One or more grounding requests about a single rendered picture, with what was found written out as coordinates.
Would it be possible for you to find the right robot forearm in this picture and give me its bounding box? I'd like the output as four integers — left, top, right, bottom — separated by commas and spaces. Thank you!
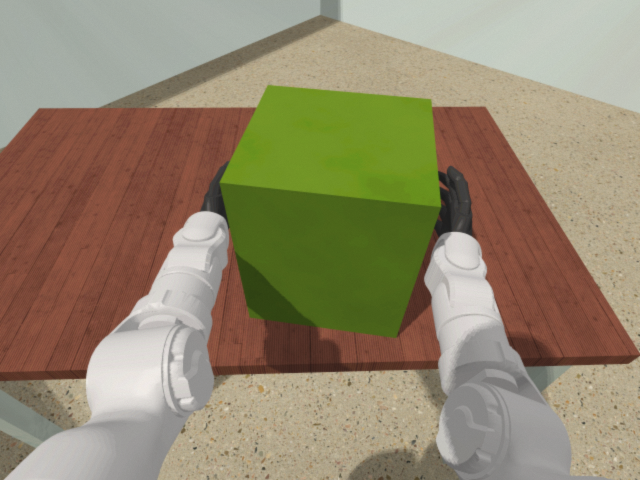
424, 232, 551, 408

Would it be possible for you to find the robot left hand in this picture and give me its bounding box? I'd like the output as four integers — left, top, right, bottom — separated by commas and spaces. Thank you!
200, 161, 230, 230

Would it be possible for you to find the robot right hand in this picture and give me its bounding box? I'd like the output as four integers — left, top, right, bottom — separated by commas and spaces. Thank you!
434, 166, 473, 237

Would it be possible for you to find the robot left upper arm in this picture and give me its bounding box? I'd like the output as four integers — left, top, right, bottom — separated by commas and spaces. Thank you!
4, 324, 214, 480

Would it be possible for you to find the carton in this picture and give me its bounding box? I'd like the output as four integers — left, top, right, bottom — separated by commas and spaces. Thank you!
219, 85, 441, 338

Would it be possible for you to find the table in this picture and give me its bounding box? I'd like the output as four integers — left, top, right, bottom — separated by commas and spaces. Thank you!
0, 107, 640, 464

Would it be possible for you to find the robot right upper arm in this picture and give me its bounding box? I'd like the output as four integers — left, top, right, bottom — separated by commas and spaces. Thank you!
436, 382, 613, 480

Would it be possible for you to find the left robot forearm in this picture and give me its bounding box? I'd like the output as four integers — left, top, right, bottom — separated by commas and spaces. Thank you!
86, 211, 229, 410

